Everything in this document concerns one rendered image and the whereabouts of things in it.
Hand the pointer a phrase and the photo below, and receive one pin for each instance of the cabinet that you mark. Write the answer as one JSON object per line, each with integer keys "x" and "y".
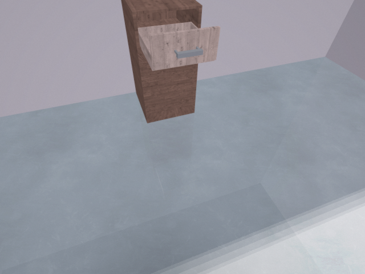
{"x": 169, "y": 92}

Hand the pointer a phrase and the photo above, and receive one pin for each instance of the handle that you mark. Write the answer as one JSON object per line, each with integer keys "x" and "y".
{"x": 189, "y": 53}

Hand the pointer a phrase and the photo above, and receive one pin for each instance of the drawer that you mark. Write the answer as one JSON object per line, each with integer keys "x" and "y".
{"x": 158, "y": 44}

